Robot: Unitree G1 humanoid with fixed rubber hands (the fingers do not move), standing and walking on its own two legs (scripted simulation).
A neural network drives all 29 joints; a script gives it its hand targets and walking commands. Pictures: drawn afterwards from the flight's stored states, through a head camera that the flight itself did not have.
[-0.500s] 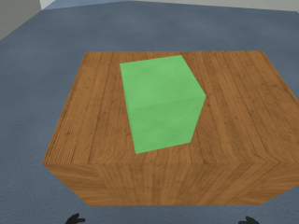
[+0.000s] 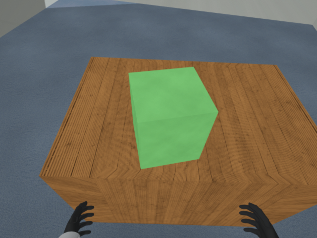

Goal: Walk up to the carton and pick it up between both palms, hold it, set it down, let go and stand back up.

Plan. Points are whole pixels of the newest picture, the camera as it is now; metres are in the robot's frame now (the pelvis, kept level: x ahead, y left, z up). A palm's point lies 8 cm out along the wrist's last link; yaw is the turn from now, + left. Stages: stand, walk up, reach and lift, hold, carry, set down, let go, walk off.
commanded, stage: reach and lift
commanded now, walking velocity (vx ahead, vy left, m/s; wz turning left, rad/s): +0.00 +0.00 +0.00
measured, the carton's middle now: (166, 119) +0.47 +0.00 -0.01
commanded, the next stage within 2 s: none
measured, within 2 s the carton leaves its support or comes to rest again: neither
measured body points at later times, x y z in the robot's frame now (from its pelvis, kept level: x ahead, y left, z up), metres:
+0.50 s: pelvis +0.01 +0.02 +0.01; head +0.00 +0.03 +0.46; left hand +0.18 +0.21 -0.07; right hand +0.18 -0.24 -0.05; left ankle +0.00 +0.15 -0.74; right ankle +0.00 -0.11 -0.74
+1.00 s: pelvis +0.01 +0.00 +0.00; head +0.01 +0.00 +0.45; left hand +0.23 +0.19 -0.04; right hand +0.24 -0.24 -0.04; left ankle +0.00 +0.15 -0.74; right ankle +0.00 -0.11 -0.74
